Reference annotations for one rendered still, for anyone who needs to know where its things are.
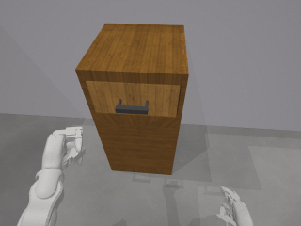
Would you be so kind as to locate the robot left forearm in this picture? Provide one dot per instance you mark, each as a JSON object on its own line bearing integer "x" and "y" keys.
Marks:
{"x": 45, "y": 195}

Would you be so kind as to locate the cabinet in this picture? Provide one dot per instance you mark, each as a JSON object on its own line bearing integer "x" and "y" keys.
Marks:
{"x": 142, "y": 54}

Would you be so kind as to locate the handle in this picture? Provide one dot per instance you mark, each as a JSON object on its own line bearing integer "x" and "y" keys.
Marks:
{"x": 132, "y": 109}

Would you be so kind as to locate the right robot hand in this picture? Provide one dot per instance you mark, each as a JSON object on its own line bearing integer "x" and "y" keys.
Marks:
{"x": 238, "y": 215}

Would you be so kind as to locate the drawer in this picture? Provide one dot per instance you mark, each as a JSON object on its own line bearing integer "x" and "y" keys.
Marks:
{"x": 162, "y": 99}

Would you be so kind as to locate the left robot hand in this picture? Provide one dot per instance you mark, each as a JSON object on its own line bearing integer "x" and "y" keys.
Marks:
{"x": 56, "y": 147}

